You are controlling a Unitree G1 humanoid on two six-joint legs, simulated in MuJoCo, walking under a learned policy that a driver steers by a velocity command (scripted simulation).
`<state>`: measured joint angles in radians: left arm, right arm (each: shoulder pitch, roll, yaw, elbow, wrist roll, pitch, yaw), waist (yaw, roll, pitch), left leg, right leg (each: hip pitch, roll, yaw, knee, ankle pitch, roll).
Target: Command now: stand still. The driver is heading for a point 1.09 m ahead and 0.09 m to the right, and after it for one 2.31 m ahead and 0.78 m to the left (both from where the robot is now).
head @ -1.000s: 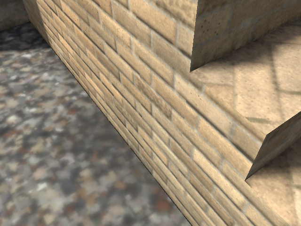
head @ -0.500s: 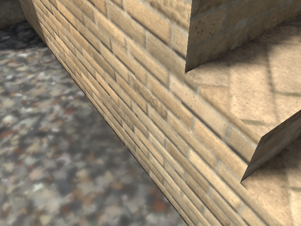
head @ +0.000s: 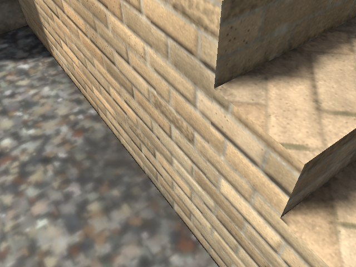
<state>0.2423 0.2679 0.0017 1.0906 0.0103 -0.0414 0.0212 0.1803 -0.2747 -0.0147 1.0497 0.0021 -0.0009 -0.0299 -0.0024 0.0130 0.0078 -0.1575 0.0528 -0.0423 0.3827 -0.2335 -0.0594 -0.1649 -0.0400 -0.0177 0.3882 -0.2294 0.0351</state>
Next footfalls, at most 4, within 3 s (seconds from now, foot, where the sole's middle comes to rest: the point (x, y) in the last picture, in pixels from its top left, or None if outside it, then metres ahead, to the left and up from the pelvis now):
none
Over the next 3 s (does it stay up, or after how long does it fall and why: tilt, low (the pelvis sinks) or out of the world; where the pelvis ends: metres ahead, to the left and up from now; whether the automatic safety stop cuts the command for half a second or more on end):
stays up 0.00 0.00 0.00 its command is cut before an obstacle after 2.5 s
